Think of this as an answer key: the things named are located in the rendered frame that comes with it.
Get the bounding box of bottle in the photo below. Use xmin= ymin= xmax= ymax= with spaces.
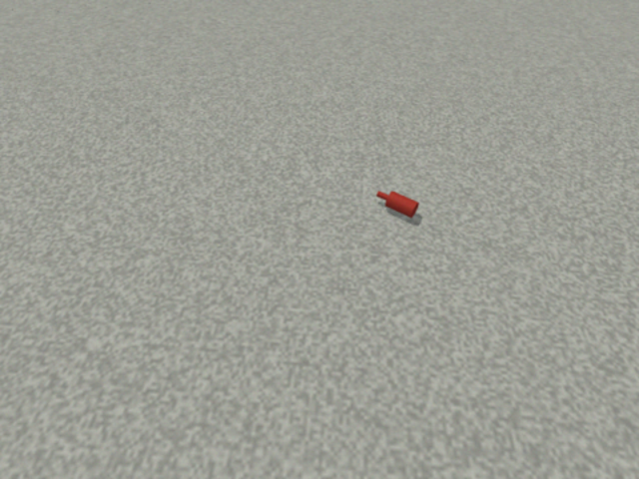
xmin=376 ymin=191 xmax=419 ymax=218

